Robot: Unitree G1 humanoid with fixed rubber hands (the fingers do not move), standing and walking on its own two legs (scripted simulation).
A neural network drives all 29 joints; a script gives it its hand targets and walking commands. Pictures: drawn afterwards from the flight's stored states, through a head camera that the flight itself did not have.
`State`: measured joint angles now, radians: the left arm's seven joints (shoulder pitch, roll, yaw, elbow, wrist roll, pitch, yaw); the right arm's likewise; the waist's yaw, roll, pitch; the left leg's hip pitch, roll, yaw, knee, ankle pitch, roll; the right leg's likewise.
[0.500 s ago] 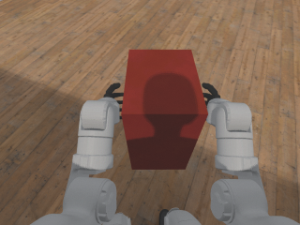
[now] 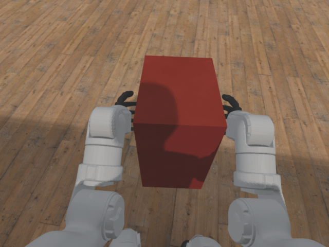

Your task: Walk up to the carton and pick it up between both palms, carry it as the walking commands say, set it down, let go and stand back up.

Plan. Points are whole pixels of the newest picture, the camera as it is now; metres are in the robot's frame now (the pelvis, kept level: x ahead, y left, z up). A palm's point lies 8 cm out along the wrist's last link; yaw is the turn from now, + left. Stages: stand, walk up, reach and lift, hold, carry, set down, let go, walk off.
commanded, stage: carry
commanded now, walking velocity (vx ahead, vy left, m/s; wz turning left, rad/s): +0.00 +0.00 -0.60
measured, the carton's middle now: (174, 126) +0.40 -0.01 +0.03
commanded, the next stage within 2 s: none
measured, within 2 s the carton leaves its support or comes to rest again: neither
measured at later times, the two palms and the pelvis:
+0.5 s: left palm (141, 145) +0.28 +0.06 +0.14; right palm (282, 166) +0.24 -0.19 +0.13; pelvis -0.09 -0.02 +0.00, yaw -9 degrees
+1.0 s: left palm (148, 164) +0.24 +0.05 +0.14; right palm (303, 199) +0.18 -0.21 +0.14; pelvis -0.14 -0.01 +0.00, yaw -11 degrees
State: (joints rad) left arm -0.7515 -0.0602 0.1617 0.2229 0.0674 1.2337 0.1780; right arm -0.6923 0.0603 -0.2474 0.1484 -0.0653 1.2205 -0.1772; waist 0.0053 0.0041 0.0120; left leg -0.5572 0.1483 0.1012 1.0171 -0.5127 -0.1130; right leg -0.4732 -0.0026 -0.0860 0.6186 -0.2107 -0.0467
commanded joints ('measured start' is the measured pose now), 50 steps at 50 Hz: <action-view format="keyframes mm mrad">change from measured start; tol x16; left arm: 1 -763 -1074 -515 -239 -408 -67 -210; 50 -900 -1118 -438 -27 -427 -22 -228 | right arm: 1 -849 1141 662 -128 487 -34 236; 18 -757 1085 583 -35 411 -15 235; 34 -1010 1115 543 36 485 -6 251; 38 -773 1139 480 130 425 23 272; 50 -976 1142 529 15 471 -7 239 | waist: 1 11 -182 -603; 9 -5 -147 -625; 12 -12 204 -567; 25 -11 -141 -501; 33 -6 151 -485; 50 -15 -70 -521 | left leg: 1 -72 -23 -34 30 42 2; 9 372 -83 -31 -565 196 108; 11 408 141 -301 -635 181 224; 17 335 131 -101 -491 662 170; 22 255 -84 20 -334 -29 114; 30 337 -118 25 -439 86 154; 35 -15 148 -271 -794 -152 207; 39 175 16 -122 -548 279 124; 50 277 -60 -74 -463 187 150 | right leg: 1 509 -248 317 -115 514 -103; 8 350 -228 287 -224 143 -32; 13 65 -54 81 114 -175 63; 19 327 -86 77 -183 39 22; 23 129 -265 276 -463 -482 8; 30 178 -192 52 -403 -333 73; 35 287 -61 -33 171 -72 57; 39 318 -138 64 -197 -31 27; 42 134 -246 198 -397 -421 7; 50 137 -205 57 -302 -315 16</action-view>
